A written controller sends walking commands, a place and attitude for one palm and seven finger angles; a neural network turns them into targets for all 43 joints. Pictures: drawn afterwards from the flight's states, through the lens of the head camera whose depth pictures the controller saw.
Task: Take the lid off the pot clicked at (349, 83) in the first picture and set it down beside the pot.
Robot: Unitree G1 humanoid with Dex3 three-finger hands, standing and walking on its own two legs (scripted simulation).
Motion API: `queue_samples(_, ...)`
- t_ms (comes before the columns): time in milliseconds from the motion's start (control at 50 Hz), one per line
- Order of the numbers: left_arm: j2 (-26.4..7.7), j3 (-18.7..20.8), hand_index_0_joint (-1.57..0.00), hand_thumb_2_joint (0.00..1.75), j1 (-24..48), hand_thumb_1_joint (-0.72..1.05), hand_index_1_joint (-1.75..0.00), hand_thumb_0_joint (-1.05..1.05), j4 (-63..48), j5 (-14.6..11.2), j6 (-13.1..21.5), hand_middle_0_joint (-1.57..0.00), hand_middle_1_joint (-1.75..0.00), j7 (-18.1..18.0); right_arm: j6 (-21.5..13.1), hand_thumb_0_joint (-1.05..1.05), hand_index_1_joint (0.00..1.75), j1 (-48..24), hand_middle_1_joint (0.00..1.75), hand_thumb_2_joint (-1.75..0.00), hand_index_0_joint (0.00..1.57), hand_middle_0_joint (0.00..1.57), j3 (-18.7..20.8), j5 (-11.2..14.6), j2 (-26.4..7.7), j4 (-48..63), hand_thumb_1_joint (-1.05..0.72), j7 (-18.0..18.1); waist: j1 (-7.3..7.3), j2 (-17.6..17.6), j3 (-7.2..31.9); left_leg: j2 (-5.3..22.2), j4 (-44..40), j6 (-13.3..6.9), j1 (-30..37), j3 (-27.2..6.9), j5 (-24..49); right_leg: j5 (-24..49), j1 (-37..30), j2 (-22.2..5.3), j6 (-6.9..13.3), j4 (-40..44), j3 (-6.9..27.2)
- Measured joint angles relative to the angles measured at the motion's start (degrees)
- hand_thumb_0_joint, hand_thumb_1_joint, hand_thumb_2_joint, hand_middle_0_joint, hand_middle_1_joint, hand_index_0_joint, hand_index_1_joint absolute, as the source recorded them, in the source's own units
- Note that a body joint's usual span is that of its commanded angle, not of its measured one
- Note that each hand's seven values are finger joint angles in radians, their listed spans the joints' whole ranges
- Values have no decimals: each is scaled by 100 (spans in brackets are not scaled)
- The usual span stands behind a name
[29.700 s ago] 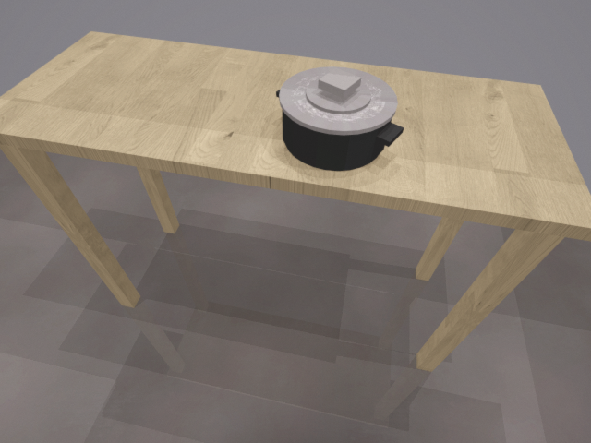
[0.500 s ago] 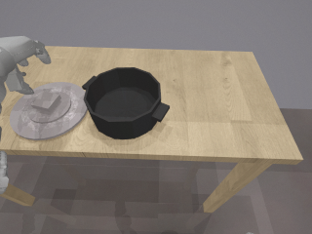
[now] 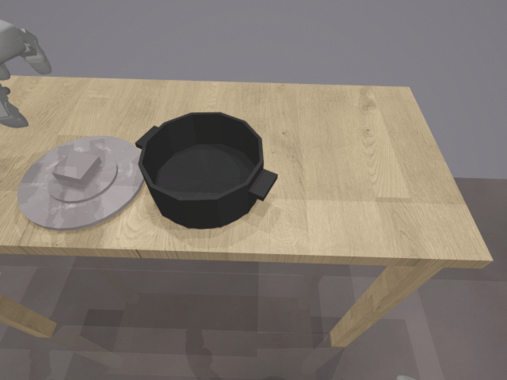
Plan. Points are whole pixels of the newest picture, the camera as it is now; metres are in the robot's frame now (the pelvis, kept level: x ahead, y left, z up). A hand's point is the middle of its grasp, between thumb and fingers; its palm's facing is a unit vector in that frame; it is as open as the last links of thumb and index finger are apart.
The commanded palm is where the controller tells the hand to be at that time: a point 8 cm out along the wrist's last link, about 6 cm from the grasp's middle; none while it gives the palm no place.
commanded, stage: raise the empty hand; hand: left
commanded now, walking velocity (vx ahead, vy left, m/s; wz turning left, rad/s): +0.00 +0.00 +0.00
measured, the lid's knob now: (77, 167) +0.45 +0.29 +0.07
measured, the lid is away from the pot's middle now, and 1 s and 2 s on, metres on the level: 0.22 0.22 0.22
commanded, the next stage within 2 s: draw the hand back to the body in 0.08 s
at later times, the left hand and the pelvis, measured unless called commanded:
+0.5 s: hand (5, 112) +0.41 +0.30 +0.23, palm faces -0.19 +0.00 -0.98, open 11.1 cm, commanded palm +0.37 +0.30 +0.29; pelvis -0.01 +0.00 +0.00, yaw +0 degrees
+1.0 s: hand (24, 92) +0.37 +0.23 +0.28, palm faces +0.44 -0.87 -0.23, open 10.8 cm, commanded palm +0.31 +0.28 +0.28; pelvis +0.00 -0.04 +0.00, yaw -2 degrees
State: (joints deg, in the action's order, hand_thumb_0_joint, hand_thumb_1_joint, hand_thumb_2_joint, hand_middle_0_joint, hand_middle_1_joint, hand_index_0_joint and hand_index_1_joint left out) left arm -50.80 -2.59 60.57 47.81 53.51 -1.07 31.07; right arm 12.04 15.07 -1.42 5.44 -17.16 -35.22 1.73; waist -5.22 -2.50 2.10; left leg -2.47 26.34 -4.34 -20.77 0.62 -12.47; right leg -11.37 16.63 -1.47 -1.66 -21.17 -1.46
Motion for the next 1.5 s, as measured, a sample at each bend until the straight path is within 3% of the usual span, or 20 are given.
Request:
queue_samples(60, 35, -192, -48, 88, 7, -12, -62, 0, -244, 57, -142, -49, -63, 62, -21, 0, 30, 38, 29, -90, 20, 20, 37, -2, -1, 28, -90, -29, 43, -13, -12, -17, -29, -3, 9, -29, 29, 10, -20, -11, 42, 23, -30)
queue_samples(160, 113, -88, -48, 88, -28, -12, -62, 0, -222, 10, -86, -49, -63, 37, -37, 0, 30, -48, 29, -90, 20, 20, -26, -4, -14, 11, -90, -22, 63, -49, 11, -27, -29, -13, 4, -17, 43, 19, -3, -24, 13, 10, -17)
queue_samples(240, 147, -233, -48, 88, -75, -12, -62, 0, -333, 10, -212, -49, -63, 116, -48, 0, 30, -61, 29, -90, 20, 20, -10, 2, 25, 60, -90, -26, 71, -34, -15, -34, -56, -10, 32, -20, 67, 23, -20, -29, 16, 1, -19)
queue_samples(380, 160, 132, -48, 88, -665, -12, -62, 0, -834, -145, -86, -49, -63, 56, -66, 1, 30, -100, 29, -90, 20, 20, -49, -13, 17, 154, -90, -56, 91, -70, 31, -23, -78, 0, 129, 24, 69, 19, -76, -23, -1, -24, 30)
queue_samples(500, 223, 230, -49, 88, -1340, -12, -62, 0, -1755, -276, -156, -49, -63, 134, -51, 1, 30, -140, 29, -90, 20, 20, -13, -29, -7, 251, -91, -94, 215, -119, -19, -29, -98, 9, 237, -13, 103, 25, -191, -27, 11, -22, -6)
queue_samples(680, 225, 184, -49, 88, -1732, -12, -62, 0, -2184, -460, -284, -49, -63, 158, -50, 1, 30, -378, 29, -90, 20, 20, -45, 1, 2, 313, -91, -66, 411, -120, -113, -17, -30, 54, 263, -104, 150, 28, -235, -11, 39, -114, -97)
queue_samples(720, 539, 621, -49, 88, -1864, -12, -62, 0, -2213, -2087, -24, -49, -63, -474, -315, 1, 30, -304, 29, -90, 20, 20, -25, -15, 46, 367, -91, 9, 546, -110, -272, -5, -77, 84, 457, -103, 155, 9, -402, 7, 155, -111, -94)
queue_samples(740, 741, 805, -49, 88, -1968, -12, -62, 0, -2240, -2769, 155, -49, -63, -902, -461, 1, 30, -269, 29, -90, 20, 20, -69, -31, 79, 362, -91, 50, 601, -84, -332, 3, -125, 104, 571, -91, 158, -14, -489, 18, 222, -108, -75)
queue_samples(780, 1138, 1142, -49, 88, -2236, -13, -62, 0, -2353, -3875, 411, -49, -63, -1649, -667, 1, 30, -253, 29, -90, 20, 20, -205, -48, 181, 303, -91, 126, 640, 12, -380, 26, -217, 136, 762, -56, 162, -19, -638, 39, 224, -67, -30)
queue_samples(820, 1431, 1454, -49, 88, -2502, -13, -62, 0, -2490, -4589, 540, -49, -63, -2214, -809, 1, 30, -286, 29, -90, 20, 20, -340, -73, 307, 209, -91, 172, 605, 138, -401, 80, -262, 170, 910, -14, 143, 9, -767, 86, 146, -10, 18)
queue_samples(880, 1750, 1828, -48, 88, -2813, -12, -62, 0, -2856, -5122, 576, -49, -62, -2821, -1060, 1, 30, -242, 30, -90, 20, 20, -415, -142, 438, 134, -90, 209, 538, 283, -433, 162, -320, 242, 1110, 22, 98, 3, -948, 166, 173, 59, 60)
queue_samples(980, 1959, 2346, -46, 88, -3248, -5, -60, 0, -3409, -5552, 722, -47, -60, -3353, -1395, 1, 30, -209, 30, -90, 21, 20, -337, -252, 367, -40, -90, 195, 451, 215, -470, 259, -313, 315, 1279, 63, -8, -58, -1113, 261, 239, 99, 107)
queue_samples(1100, 1998, 2701, -43, 89, -3870, 7, -56, 0, -3882, -5844, 660, -43, -56, -3479, -1430, 1, 30, -198, 30, -90, 21, 20, -108, -245, 145, -260, -90, 144, 482, 15, -436, 325, -285, 364, 1311, 80, -113, -158, -1128, 327, 284, 63, 128)
queue_samples(1300, 2235, 2871, -36, 89, -4642, 31, -48, 0, -4773, -5979, 618, -36, -49, -3523, -1469, 1, 30, -398, 29, -90, 20, 20, 51, -233, 50, -346, -90, 160, 629, -31, -400, 366, -277, 434, 1409, 22, -192, -294, -1209, 371, 352, -14, 72)
queue_samples(1500, 2451, 2814, -29, 89, -5237, 57, -40, 1, -5446, -6083, 604, -29, -41, -3518, -1516, 1, 30, -740, 29, -90, 20, 20, -32, -276, 258, -211, -90, 172, 718, -51, -409, 362, -295, 444, 1498, 24, -170, -294, -1279, 366, 359, -36, 71)
